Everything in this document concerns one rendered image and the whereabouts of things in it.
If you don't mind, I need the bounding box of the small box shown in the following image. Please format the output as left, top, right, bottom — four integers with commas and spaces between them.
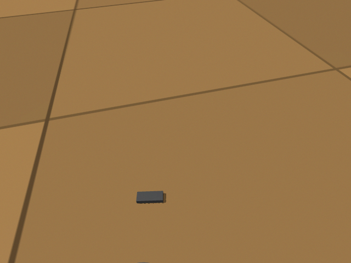
136, 191, 163, 203

